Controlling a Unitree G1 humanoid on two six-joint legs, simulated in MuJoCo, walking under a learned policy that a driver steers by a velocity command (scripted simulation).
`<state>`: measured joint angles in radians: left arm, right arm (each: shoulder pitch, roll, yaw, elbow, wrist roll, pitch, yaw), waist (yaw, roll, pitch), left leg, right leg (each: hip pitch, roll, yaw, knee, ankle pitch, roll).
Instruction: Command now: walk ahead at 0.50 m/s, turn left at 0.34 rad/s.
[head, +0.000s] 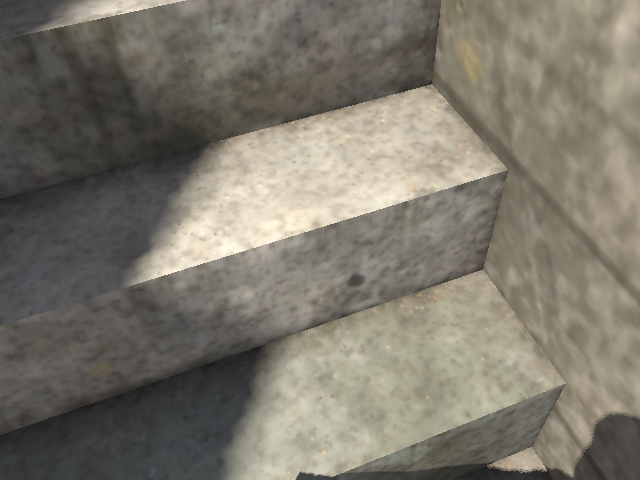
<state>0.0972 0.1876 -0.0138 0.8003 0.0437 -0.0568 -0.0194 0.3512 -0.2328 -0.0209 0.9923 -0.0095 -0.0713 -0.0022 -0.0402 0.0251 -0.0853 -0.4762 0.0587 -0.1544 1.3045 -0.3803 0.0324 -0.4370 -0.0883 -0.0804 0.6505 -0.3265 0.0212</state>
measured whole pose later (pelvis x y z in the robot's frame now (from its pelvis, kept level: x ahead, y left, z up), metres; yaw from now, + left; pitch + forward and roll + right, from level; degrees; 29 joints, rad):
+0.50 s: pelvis +0.06 +0.01 +0.05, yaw +20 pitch +8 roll +1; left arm 0.56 0.18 0.01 0.87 0.00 -0.04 0.03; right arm -0.23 -0.13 0.09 0.53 0.00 0.02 0.06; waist 0.15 0.08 -0.11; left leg -0.24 0.04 0.02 0.46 -0.04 0.10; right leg -0.31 -0.15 -0.14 0.62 -0.11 -0.04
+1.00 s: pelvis +0.07 -0.02 +0.04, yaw +28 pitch +1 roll +4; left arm 0.02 0.31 0.05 0.77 0.03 0.05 0.07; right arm 0.24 -0.22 0.01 0.55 -0.01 -0.02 0.01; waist -0.25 -0.08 0.16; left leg -0.94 -0.12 0.13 1.59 -0.72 0.06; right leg 0.01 -0.15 -0.13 0.56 -0.14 -0.05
